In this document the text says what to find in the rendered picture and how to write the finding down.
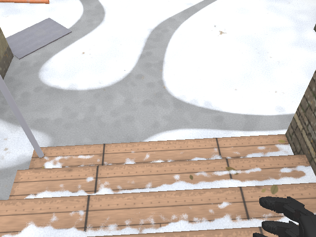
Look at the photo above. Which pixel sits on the stairs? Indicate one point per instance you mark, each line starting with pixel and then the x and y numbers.
pixel 202 187

